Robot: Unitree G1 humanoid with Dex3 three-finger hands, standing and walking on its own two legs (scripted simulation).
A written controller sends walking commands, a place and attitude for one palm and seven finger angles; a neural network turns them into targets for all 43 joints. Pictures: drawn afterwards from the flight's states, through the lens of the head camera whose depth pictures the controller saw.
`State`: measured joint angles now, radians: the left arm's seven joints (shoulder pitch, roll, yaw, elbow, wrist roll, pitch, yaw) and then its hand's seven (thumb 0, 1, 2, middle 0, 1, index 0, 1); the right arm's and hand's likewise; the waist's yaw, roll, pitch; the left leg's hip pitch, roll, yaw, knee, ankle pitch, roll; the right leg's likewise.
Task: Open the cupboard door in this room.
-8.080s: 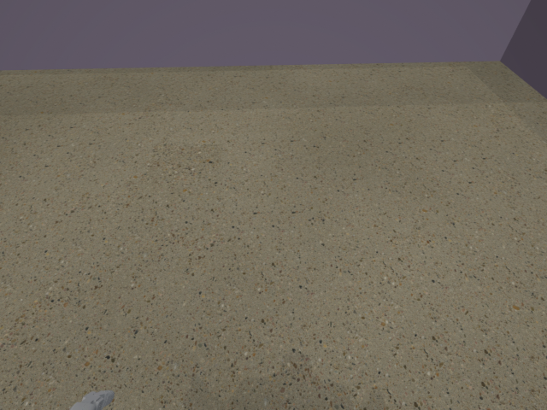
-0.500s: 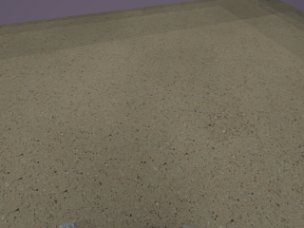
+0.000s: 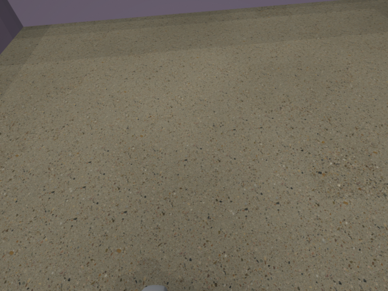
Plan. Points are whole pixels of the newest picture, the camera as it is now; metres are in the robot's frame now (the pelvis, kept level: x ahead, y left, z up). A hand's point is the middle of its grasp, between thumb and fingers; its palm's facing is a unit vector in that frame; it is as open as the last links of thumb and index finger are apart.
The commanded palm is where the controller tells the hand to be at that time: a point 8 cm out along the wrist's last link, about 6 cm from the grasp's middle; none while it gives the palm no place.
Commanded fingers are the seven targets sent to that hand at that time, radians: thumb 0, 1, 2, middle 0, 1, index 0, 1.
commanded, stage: turn or walk to find it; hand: left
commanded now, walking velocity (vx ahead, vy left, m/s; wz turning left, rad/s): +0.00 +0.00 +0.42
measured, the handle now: out of the picture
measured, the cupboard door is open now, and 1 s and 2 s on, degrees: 0 0 0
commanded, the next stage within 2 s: none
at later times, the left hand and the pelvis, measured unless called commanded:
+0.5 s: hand out of the picture +0.03 +0.25 -0.16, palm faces +0.21 -0.94 -0.27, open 7.4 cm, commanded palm none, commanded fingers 0.00 0.90 0.90 -0.20 -0.30 -0.20 -0.30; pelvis -0.02 +0.02 +0.00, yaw +11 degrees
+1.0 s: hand out of the picture -0.09 +0.17 -0.16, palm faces +0.45 -0.85 -0.26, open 7.4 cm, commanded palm none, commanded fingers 0.00 0.90 0.90 -0.20 -0.30 -0.20 -0.30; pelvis -0.05 -0.02 +0.00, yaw +26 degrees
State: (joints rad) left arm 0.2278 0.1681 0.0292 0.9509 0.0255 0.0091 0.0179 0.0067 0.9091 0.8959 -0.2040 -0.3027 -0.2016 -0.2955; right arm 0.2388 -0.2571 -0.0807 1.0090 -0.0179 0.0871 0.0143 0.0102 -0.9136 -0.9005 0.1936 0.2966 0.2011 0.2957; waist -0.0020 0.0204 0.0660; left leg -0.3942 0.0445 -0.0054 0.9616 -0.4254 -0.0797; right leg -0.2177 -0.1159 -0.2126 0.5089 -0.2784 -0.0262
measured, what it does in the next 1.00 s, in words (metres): steps on the spot, turning left: left foot, then right foot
